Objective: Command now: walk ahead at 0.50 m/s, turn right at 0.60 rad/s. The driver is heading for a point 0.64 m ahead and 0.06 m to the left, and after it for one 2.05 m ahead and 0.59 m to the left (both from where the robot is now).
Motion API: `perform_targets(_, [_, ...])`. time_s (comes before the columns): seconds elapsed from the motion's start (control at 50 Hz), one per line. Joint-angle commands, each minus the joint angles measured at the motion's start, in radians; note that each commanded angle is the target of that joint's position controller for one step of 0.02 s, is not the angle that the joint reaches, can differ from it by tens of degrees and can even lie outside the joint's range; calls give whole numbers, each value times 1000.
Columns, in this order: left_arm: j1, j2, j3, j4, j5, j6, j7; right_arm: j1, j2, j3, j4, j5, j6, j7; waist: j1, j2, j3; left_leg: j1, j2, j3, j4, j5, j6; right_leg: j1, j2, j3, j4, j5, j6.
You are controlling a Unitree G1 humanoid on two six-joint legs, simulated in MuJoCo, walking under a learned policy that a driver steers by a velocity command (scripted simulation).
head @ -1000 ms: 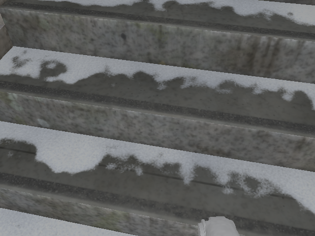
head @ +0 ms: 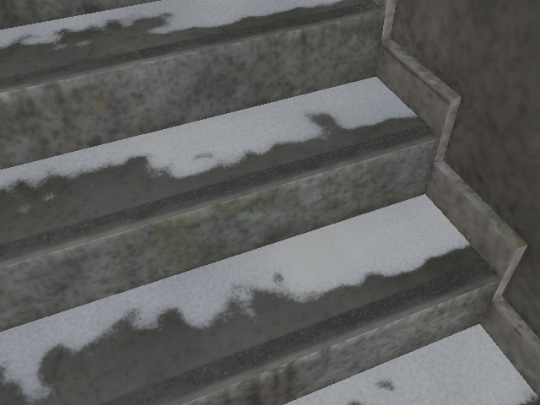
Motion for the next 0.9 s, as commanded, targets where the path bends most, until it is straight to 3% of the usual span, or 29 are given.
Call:
perform_targets(0.02, [-75,-97,-56,-75,-18,13,-7,-29,47,31,-44,-46,-31,8,37,134,94,40,226,-145,-352,320,161,-155,-11,-57,253,-83,-57])
perform_targets(0.06, [-182,-80,-68,-116,-22,8,10,118,13,31,12,-61,-25,7,-33,58,152,324,289,-171,-349,375,173,-434,3,12,243,-176,-77])
perform_targets(0.12, [-339,-73,-84,-235,-32,30,33,185,20,29,75,-78,-29,34,-28,28,167,443,308,-146,-439,352,164,-521,-51,-46,-1,-215,-99])
perform_targets(0.16, [-442,-80,-91,-302,1,84,36,301,42,33,129,-63,-34,49,-34,71,143,384,295,-133,-477,412,168,-426,-94,-149,-138,-100,-90])
perform_targets(0.18, [-501,-113,-107,-336,34,121,17,190,35,31,72,-25,-29,70,22,95,119,155,275,-54,-572,462,199,-126,-111,-251,-304,-95,-71])
perform_targets(0.2, [-603,-96,-118,-366,21,147,5,173,-11,24,85,10,-27,100,23,151,127,-19,275,-57,-602,692,220,108,-60,-241,-410,-315,-44])
perform_targets(0.22, [-515,-104,-104,-320,20,142,-14,157,-70,15,37,36,-55,94,64,212,83,13,290,-24,-544,1165,254,271,12,-344,-397,-280,15])
perform_targets(0.26, [-312,-80,-88,-246,6,119,-8,180,-161,-10,18,61,-82,70,133,240,12,304,321,-18,-369,1703,232,426,100,-363,-750,-224,34])
perform_targets(0.28, [-207,-29,-64,-205,-4,99,3,219,-190,-20,27,48,-84,77,154,309,-44,324,363,-43,-268,1979,223,596,151,-354,-784,-292,24])
perform_targets(0.3, [244,-15,-10,-96,18,23,67,178,-315,-92,-1,192,-87,-19,300,196,-183,191,227,-28,191,1445,108,1064,96,-163,-963,-339,77])
perform_targets(0.32, [338,125,41,-18,7,-2,113,260,-232,-74,-39,247,-99,-28,273,-82,-308,-209,76,-112,579,696,22,1416,-162,361,-1270,-100,44])
perform_targets(0.34, [316,192,80,-6,-8,-4,148,210,-196,-92,-50,206,-94,-18,201,-98,-396,-189,-29,-285,1098,187,-1,1290,-311,761,-1519,160,-8])
perform_targets(0.38, [118,111,69,31,27,-31,151,-14,-40,-82,-212,154,-81,-11,78,-13,-170,-377,34,-392,1359,295,35,1027,-246,427,-1442,-4,-24])
perform_targets(0.42, [121,-61,32,142,38,-54,162,-104,47,-56,-316,88,-45,-21,-14,46,68,-501,51,-409,1415,388,83,788,-188,261,-1443,-380,51])
perform_targets(0.48, [180,-127,5,196,50,-97,157,-136,99,-31,-379,92,4,-44,-56,40,131,-694,18,-492,1557,309,105,765,-220,105,-1495,-171,107])
perform_targets(0.5, [188,-84,6,195,40,-109,149,-152,102,-24,-405,110,22,-49,-63,46,141,-741,14,-459,1552,269,96,761,-241,57,-1544,-143,99])
perform_targets(0.58, [298,-25,4,227,36,-130,136,-351,86,-20,-530,115,63,-91,-50,35,175,-1003,-17,-432,1808,144,89,866,-264,-65,-1657,-75,127])
perform_targets(0.66, [378,-11,-1,224,27,-108,138,-558,66,-3,-656,88,82,-65,-17,45,197,-989,42,-324,1440,134,87,954,-187,-235,-1741,-22,185])
perform_targets(0.68, [428,44,11,221,9,-107,162,-587,74,10,-681,103,95,-46,9,-36,173,-911,96,-216,1217,58,92,1011,-235,-242,-1884,84,150])
perform_targets(0.7, [320,63,9,163,-47,-69,181,-557,49,6,-683,73,87,-33,-42,-122,173,-617,85,-164,915,-88,69,924,-105,-372,-1942,128,107])
perform_targets(0.72, [321,122,3,173,81,-92,15,-674,-7,37,-724,132,118,56,-33,-215,-76,-422,-38,-168,1016,-258,78,733,-240,-228,-1866,489,-26])
perform_targets(0.74, [257,255,43,124,82,-93,-33,-454,-26,9,-618,126,126,79,-101,-219,-93,-430,-56,-170,1017,-130,67,919,-302,-319,-1745,751,-34])
perform_targets(0.76, [261,207,79,54,-19,-92,112,-287,0,-15,-527,100,124,10,-66,-46,-101,-400,-56,3,796,-271,128,1232,-261,-426,-1612,1281,72])
perform_targets(0.8, [328,271,95,14,-64,-82,157,-155,-2,-19,-502,90,85,-35,-84,-141,-177,-193,-170,-111,448,-313,158,1309,-279,-360,-1178,1522,140])
perform_targets(0.82, [210,228,92,-111,-36,-69,143,-80,-122,-59,-490,94,74,-50,-131,-16,-157,13,-33,-546,298,-315,249,855,-164,-316,-785,1049,220])
perform_targets(0.84, [34,91,65,-220,24,-59,104,-125,-245,-115,-484,100,96,-70,-129,308,-103,77,128,-1044,10,-155,325,428,44,-209,-418,-86,260])
perform_targets(0.86, [330,22,77,-59,42,-44,-15,137,-307,-116,-433,45,57,2,-170,240,-135,199,142,-1269,-132,-150,180,202,182,364,-245,156,156])
perform_targets(0.88, [208,53,72,-85,-3,-58,-19,86,-267,-117,-364,47,25,52,-93,289,142,65,156,-1020,-58,-25,102,-26,163,304,-120,138,144])
perform_targets(0.9, [199,50,65,-69,0,-67,7,-26,-223,-106,-328,86,-8,71,-21,189,105,-25,137,-888,19,209,147,5,142,212,-42,99,156])
Velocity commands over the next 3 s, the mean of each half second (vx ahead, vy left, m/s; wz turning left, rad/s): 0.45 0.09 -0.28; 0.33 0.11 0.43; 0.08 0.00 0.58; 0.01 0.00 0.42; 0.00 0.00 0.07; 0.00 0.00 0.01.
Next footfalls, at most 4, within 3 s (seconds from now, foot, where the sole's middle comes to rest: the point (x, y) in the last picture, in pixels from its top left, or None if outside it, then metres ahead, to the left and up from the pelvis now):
0.28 right None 0.38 -0.18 -0.58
0.80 left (242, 326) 0.58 0.08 -0.41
1.42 right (298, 145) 0.93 -0.05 -0.24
1.92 left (188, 192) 0.79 0.18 -0.24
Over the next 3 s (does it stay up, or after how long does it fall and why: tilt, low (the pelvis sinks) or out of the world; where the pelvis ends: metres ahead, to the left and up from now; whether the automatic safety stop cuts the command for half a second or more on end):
stays up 0.85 0.06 0.54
